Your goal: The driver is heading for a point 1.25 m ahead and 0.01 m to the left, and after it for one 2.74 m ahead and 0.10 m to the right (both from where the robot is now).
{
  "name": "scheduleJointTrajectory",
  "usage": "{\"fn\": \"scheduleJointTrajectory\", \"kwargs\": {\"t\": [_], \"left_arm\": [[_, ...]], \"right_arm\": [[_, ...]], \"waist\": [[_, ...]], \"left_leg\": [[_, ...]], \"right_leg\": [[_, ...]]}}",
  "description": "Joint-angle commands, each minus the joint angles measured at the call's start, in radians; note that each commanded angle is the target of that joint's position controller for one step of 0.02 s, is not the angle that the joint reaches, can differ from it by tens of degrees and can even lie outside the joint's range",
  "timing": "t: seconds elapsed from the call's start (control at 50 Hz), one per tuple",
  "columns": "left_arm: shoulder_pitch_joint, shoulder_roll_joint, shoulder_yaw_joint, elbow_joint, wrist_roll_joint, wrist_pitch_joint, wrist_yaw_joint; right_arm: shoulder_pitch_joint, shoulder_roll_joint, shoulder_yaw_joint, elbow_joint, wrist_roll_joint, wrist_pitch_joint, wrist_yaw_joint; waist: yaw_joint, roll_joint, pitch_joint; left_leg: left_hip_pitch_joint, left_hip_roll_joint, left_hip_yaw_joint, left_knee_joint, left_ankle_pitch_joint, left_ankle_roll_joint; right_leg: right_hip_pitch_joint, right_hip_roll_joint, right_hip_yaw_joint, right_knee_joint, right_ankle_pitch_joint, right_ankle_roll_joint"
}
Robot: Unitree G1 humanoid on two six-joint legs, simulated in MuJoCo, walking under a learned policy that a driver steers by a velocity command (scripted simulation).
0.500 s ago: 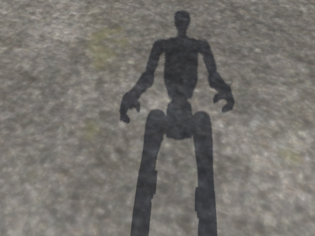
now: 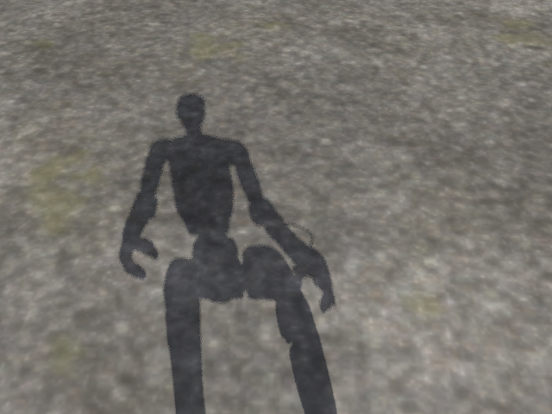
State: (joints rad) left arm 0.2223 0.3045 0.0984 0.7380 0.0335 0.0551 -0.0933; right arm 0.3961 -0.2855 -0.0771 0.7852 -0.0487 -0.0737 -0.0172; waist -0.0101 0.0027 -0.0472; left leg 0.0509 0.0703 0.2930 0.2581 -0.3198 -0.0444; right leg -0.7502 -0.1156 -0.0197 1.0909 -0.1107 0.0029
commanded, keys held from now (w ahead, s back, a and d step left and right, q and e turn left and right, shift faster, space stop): w+e+shift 0.10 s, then w+shift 0.08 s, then w+q+shift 0.82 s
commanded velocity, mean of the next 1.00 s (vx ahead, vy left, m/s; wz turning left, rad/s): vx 0.94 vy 0.00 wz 0.30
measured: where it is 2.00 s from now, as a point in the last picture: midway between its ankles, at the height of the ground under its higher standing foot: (277, 174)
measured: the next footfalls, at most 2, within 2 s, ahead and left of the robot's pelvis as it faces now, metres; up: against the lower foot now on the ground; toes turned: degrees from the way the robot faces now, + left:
right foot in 0.18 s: +0.25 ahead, -0.18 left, +0.00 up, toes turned -16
left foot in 0.66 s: +0.67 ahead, -0.19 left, +0.00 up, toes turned +4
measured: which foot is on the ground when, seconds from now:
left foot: down 0.00-0.16, up 0.18-0.64, down 0.66-1.00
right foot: up 0.00-0.16, down 0.18-0.64, up 0.66-1.00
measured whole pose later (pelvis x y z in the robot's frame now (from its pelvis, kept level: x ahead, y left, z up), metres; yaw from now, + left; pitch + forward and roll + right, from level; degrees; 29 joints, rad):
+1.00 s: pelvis +0.81 -0.23 -0.01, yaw +19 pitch +3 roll +0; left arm -0.08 0.24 -0.06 0.57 0.02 -0.08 -0.01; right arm 0.45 -0.31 -0.09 0.88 -0.01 -0.08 0.02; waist -0.16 0.01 0.01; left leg 0.03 -0.14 -0.26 0.38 -0.42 0.12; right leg -0.58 -0.09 0.11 0.54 -0.04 0.05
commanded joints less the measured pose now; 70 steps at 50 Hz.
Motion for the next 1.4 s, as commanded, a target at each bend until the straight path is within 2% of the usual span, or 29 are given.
{"fn": "scheduleJointTrajectory", "kwargs": {"t": [0.02, 0.08, 0.12, 0.16, 0.18, 0.2, 0.22, 0.28, 0.38, 0.48, 0.54, 0.6, 0.64, 0.66, 0.68, 0.7, 0.74, 0.76, 0.86, 0.96, 1.0, 1.02, 1.04, 1.06, 1.08, 1.12, 1.2, 1.34, 1.4], "left_arm": [[-0.173, 0.056, -0.004, -0.12, 0.001, -0.014, -0.018], [-0.238, 0.049, -0.018, -0.146, -0.006, -0.016, -0.016], [-0.195, 0.057, -0.02, -0.137, -0.01, -0.02, 0.001], [0.12, 0.098, 0.008, -0.048, -0.025, -0.043, 0.034], [0.359, 0.158, 0.04, 0.042, -0.014, -0.055, 0.048], [0.299, 0.32, 0.063, 0.051, 0.003, -0.057, 0.064], [0.279, 0.323, 0.062, -0.009, -0.016, -0.064, 0.07], [0.163, 0.166, 0.019, 0.019, 0.023, -0.1, 0.084], [0.121, 0.07, -0.022, 0.052, -0.008, -0.169, 0.073], [0.2, 0.024, -0.048, 0.099, -0.014, -0.183, 0.084], [0.169, 0.057, -0.055, 0.1, -0.021, -0.18, 0.114], [0.102, 0.147, -0.03, 0.086, -0.014, -0.156, 0.164], [-0.101, 0.194, -0.008, 0.031, -0.005, -0.125, 0.168], [-0.263, 0.093, -0.03, 0.0, -0.008, -0.127, 0.137], [-0.196, -0.077, -0.081, -0.086, 0.011, -0.15, 0.118], [-0.04, -0.09, -0.104, -0.163, -0.009, -0.168, 0.1], [-0.069, 0.044, -0.094, -0.136, 0.025, -0.194, 0.082], [-0.085, 0.046, -0.098, -0.127, 0.048, -0.176, 0.083], [-0.275, 0.018, -0.131, -0.197, 0.014, -0.121, 0.074], [-0.32, 0.03, -0.124, -0.224, -0.016, -0.134, 0.083], [-0.164, 0.105, -0.088, -0.181, -0.012, -0.148, 0.1], [0.03, 0.153, -0.063, -0.135, -0.006, -0.155, 0.112], [0.281, 0.239, -0.026, -0.096, 0.019, -0.16, 0.132], [0.268, 0.322, -0.009, -0.093, 0.056, -0.152, 0.131], [0.14, 0.267, -0.003, -0.099, 0.037, -0.14, 0.125], [0.048, 0.1, -0.036, -0.1, 0.022, -0.13, 0.113], [0.167, 0.017, -0.057, 0.025, -0.003, -0.157, 0.096], [0.185, 0.091, -0.042, 0.085, -0.002, -0.19, 0.097], [0.268, 0.146, -0.041, 0.12, -0.006, -0.178, 0.112]], "right_arm": [[-0.061, -0.141, -0.035, -0.049, -0.003, -0.022, -0.004], [-0.028, -0.155, -0.041, -0.013, -0.01, -0.012, 0.0], [-0.03, -0.18, -0.042, 0.002, -0.004, 0.001, 0.004], [-0.054, -0.237, -0.047, 0.01, 0.015, 0.02, 0.015], [-0.061, -0.209, -0.031, -0.001, 0.016, 0.018, 0.02], [-0.022, -0.007, 0.02, -0.079, 0.015, 0.007, 0.039], [-0.143, -0.069, 0.017, -0.13, 0.016, -0.009, 0.037], [-0.153, -0.079, 0.023, -0.065, 0.04, -0.015, 0.033], [-0.101, -0.039, 0.018, 0.016, 0.051, 0.061, 0.071], [-0.284, -0.013, 0.039, -0.021, 0.054, 0.045, 0.084], [-0.286, -0.019, 0.051, -0.03, 0.05, 0.041, 0.088], [-0.041, -0.113, 0.022, 0.034, 0.048, 0.068, 0.076], [0.403, -0.21, -0.035, 0.155, 0.05, 0.08, 0.055], [0.412, -0.156, -0.036, 0.201, 0.092, 0.089, 0.042], [0.224, -0.175, -0.024, 0.172, 0.057, 0.077, 0.042], [0.112, -0.201, -0.026, 0.112, 0.036, 0.068, 0.029], [0.014, -0.109, -0.017, 0.076, 0.008, 0.054, 0.008], [-0.007, -0.123, -0.014, 0.074, 0.015, 0.038, 0.006], [-0.005, -0.16, -0.027, 0.058, 0.036, -0.02, 0.016], [0.045, -0.189, -0.056, 0.052, 0.046, -0.012, 0.039], [0.019, -0.222, -0.065, 0.042, 0.038, -0.014, 0.039], [-0.038, -0.24, -0.068, 0.029, 0.039, -0.019, 0.043], [-0.098, -0.162, -0.047, -0.012, 0.043, -0.033, 0.039], [-0.038, 0.0, -0.002, -0.082, 0.083, -0.035, 0.037], [-0.046, -0.054, 0.009, -0.084, 0.065, -0.016, 0.028], [-0.158, -0.108, -0.002, -0.078, 0.027, 0.011, 0.044], [-0.265, -0.029, 0.025, -0.16, 0.009, 0.059, 0.094], [-0.496, -0.049, 0.061, -0.274, 0.012, 0.07, 0.13], [-0.438, -0.023, 0.077, -0.224, -0.009, 0.042, 0.121]], "waist": [[0.0, 0.098, 0.204], [-0.018, 0.095, 0.235], [0.013, 0.091, 0.191], [0.175, 0.074, 0.014], [0.28, -0.011, -0.11], [0.142, -0.409, -0.102], [0.176, -0.268, -0.222], [0.076, 0.014, 0.019], [-0.003, -0.03, 0.161], [0.031, -0.052, 0.193], [-0.014, -0.064, 0.143], [-0.168, -0.139, -0.003], [-0.416, -0.078, -0.1], [-0.436, 0.195, -0.001], [-0.169, 0.251, 0.101], [-0.05, 0.224, -0.101], [0.018, -0.122, 0.081], [0.045, -0.151, 0.135], [-0.005, -0.062, 0.192], [-0.095, 0.052, 0.08], [-0.012, 0.049, -0.035], [0.111, 0.024, -0.135], [0.225, -0.061, -0.271], [0.129, -0.366, -0.344], [0.072, -0.353, -0.247], [0.07, -0.093, -0.049], [0.033, -0.113, 0.046], [0.012, -0.042, 0.197], [-0.017, -0.065, 0.155]], "left_leg": [[-0.026, 0.302, -0.114, -0.221, -0.191, 0.138], [0.055, 0.297, -0.022, -0.199, -0.058, 0.131], [0.057, 0.271, 0.055, -0.067, 0.417, 0.122], [-0.049, 0.262, 0.071, 0.373, 1.001, 0.138], [-0.277, 0.219, 0.06, 0.724, 0.838, 0.11], [-0.739, 0.024, -0.02, 1.092, -0.208, 0.044], [-0.799, -0.038, -0.301, 1.252, -0.201, 0.047], [-0.787, 0.067, -0.365, 1.175, 0.08, 0.111], [-0.751, 0.047, -0.407, 0.995, 0.257, 0.102], [-0.8, -0.043, -0.199, 0.717, 0.416, 0.143], [-0.636, -0.111, -0.069, 0.515, 0.442, 0.173], [-0.35, -0.189, -0.041, 0.481, 0.373, 0.209], [0.047, -0.119, -0.226, 0.392, 0.296, 0.343], [0.135, -0.074, -0.302, 0.23, 0.347, 0.386], [0.089, -0.068, -0.534, 0.418, 0.569, 0.428], [0.233, 0.108, -0.984, 0.215, 0.193, 0.588], [-0.074, 0.149, -1.092, -0.085, -0.276, 0.493], [-0.191, 0.1, -1.018, -0.093, -0.228, 0.461], [-0.548, -0.079, -0.699, -0.131, 0.086, 0.378], [-0.29, -0.077, -0.698, 0.022, 0.383, 0.276], [-0.22, -0.082, -0.696, 0.241, 0.597, 0.229], [-0.292, -0.124, -0.652, 0.475, 0.61, 0.201], [-0.455, -0.17, -0.579, 0.807, 0.386, 0.188], [-0.752, -0.253, -0.469, 1.072, -0.214, 0.159], [-0.889, -0.154, -0.425, 1.176, -0.113, 0.172], [-0.884, -0.055, -0.373, 1.114, 0.032, 0.159], [-0.907, 0.017, -0.367, 1.085, 0.082, 0.144], [-0.795, -0.006, -0.19, 0.663, 0.312, 0.173], [-0.483, -0.16, -0.115, 0.461, 0.282, 0.205]], "right_leg": [[-0.15, -0.044, -0.016, -0.092, -0.013, -0.052], [-0.103, -0.038, -0.09, -0.198, -0.107, -0.123], [0.08, 0.041, -0.169, -0.27, -0.225, -0.179], [0.518, 0.202, -0.211, -0.324, -0.26, -0.225], [0.877, 0.221, -0.108, -0.404, -0.247, -0.226], [1.064, -0.09, 0.479, -0.689, -0.689, -0.27], [1.044, -0.177, 0.825, -0.883, -0.76, -0.263], [0.715, -0.17, 0.454, -0.834, -0.426, -0.174], [0.556, -0.071, 0.075, -0.969, -0.08, 0.002], [0.707, 0.019, -0.208, -1.001, 0.558, 0.05], [0.776, 0.0, -0.274, -0.938, 1.035, 0.061], [0.864, -0.065, -0.268, -0.627, 1.468, 0.071], [0.622, -0.034, -0.227, 0.068, 1.201, 0.044], [0.337, 0.208, -0.212, 0.565, 0.016, 0.015], [0.001, 0.24, -0.043, 0.791, -0.363, 0.02], [-0.148, 0.214, 0.165, 0.775, -0.387, 0.032], [-0.111, 0.1, 0.187, 0.473, -0.267, 0.001], [-0.065, 0.081, 0.166, 0.389, -0.272, 0.017], [0.265, -0.001, 0.063, -0.228, -0.027, 0.09], [0.401, 0.088, 0.034, -0.555, 0.142, 0.056], [0.59, 0.138, 0.035, -0.599, 0.013, 0.031], [0.805, 0.107, 0.046, -0.58, -0.046, 0.011], [1.046, -0.086, 0.228, -0.578, -0.367, -0.019], [1.191, -0.363, 0.78, -0.809, -0.701, -0.091], [1.085, -0.361, 0.922, -0.877, -0.83, -0.131], [0.859, -0.253, 0.527, -0.838, -0.529, -0.104], [0.738, -0.176, 0.184, -0.861, -0.107, -0.05], [0.658, -0.105, -0.194, -1.004, 0.302, -0.018], [0.677, -0.106, -0.213, -0.852, 1.012, -0.024]]}}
